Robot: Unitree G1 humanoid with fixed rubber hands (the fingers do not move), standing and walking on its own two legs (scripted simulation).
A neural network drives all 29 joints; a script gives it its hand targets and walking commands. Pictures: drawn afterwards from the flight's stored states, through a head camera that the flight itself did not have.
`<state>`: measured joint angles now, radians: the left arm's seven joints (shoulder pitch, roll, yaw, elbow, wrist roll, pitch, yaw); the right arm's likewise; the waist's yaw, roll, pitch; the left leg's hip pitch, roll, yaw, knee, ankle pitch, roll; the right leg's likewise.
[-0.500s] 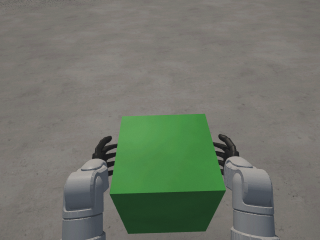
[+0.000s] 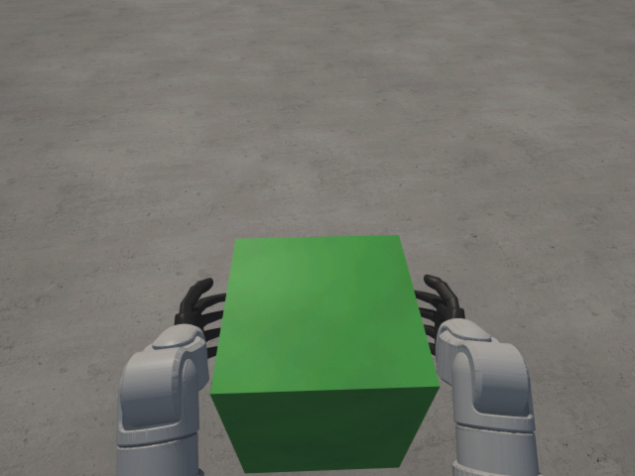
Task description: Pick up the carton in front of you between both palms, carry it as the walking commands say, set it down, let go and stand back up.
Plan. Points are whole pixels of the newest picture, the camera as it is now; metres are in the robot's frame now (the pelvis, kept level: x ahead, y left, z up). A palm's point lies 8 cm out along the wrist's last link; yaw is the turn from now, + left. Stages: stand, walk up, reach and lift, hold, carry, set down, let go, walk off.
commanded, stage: carry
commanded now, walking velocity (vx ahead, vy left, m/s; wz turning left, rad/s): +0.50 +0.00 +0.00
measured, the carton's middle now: (320, 357) +0.27 +0.00 -0.01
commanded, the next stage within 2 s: none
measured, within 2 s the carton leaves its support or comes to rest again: neither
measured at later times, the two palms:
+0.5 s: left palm (244, 158) +0.57 +0.12 +0.08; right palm (418, 155) +0.59 -0.18 +0.07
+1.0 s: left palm (238, 80) +0.90 +0.16 +0.05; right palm (369, 80) +0.90 -0.14 +0.06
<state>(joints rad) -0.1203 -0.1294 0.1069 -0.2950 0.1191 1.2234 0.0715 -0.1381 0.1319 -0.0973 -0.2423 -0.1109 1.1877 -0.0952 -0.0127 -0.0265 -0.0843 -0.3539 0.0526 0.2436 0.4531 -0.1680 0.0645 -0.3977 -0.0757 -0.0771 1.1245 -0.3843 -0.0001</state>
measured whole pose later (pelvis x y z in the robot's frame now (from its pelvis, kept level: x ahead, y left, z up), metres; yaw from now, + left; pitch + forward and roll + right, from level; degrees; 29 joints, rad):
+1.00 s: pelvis +0.63 +0.02 +0.00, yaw +0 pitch +4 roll -1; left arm -0.13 -0.13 0.10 -0.32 0.12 1.20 0.07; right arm -0.14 0.13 -0.10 -0.28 -0.11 1.16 -0.09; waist -0.01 -0.02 0.00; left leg -0.34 0.05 0.23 0.41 -0.13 0.07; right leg -0.41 -0.06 -0.07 1.07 -0.39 0.01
